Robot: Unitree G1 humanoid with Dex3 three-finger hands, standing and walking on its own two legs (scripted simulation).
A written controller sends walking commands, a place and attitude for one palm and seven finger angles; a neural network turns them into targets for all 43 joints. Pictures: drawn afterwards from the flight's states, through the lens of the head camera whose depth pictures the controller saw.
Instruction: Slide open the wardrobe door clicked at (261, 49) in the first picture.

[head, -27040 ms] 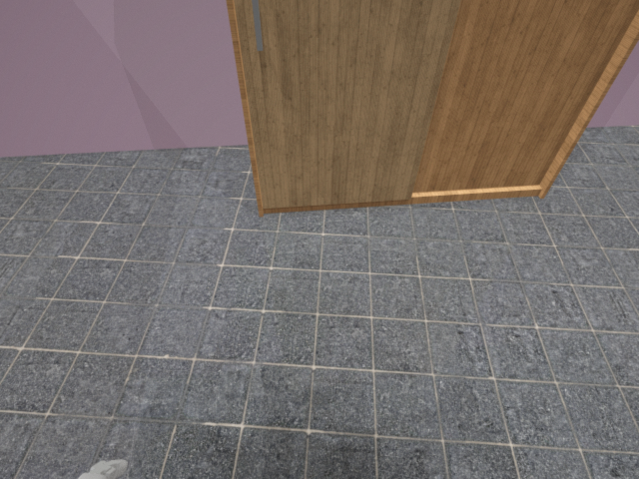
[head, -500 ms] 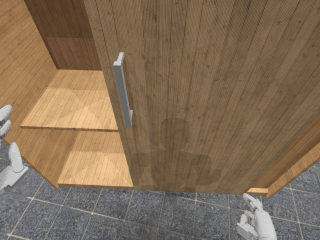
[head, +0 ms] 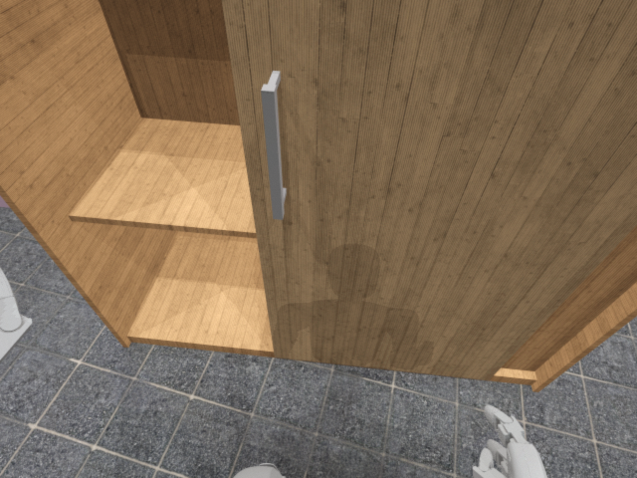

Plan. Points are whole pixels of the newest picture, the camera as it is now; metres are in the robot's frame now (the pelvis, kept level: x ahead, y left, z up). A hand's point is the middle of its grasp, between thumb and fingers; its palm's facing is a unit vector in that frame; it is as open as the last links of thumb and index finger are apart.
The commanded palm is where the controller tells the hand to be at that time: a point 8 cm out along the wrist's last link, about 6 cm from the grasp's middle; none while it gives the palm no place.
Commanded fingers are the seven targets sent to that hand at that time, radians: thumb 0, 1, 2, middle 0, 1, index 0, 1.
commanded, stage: step back with the hand held close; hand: left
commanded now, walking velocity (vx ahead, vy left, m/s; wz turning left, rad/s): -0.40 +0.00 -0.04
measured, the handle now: (276, 153) +0.53 +0.10 +0.12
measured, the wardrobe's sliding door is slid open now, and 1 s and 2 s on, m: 0.49 0.49 0.49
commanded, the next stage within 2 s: stop stepping back and stand still in 0.50 s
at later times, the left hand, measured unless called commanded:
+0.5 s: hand out of the picture +0.12 +0.28 +0.18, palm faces +0.53 -0.75 -0.39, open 7.4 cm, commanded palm +0.04 +0.32 +0.20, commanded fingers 0.00 0.90 0.90 -0.20 -0.30 -0.20 -0.30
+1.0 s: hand out of the picture +0.08 +0.27 +0.17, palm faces +0.37 -0.82 -0.44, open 7.4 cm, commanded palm +0.02 +0.31 +0.20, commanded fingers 0.00 0.90 0.90 -0.20 -0.30 -0.20 -0.30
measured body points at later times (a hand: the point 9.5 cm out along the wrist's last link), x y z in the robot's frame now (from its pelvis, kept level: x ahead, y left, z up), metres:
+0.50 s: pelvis -0.08 +0.01 -0.01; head -0.05 +0.04 +0.44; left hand +0.08 +0.32 +0.20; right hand +0.12 -0.22 -0.07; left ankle -0.03 +0.13 -0.73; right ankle +0.04 -0.14 -0.71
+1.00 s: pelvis -0.15 +0.02 +0.02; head -0.15 +0.04 +0.47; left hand +0.06 +0.32 +0.19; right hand -0.05 -0.25 -0.06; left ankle -0.11 +0.12 -0.72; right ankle -0.15 -0.10 -0.71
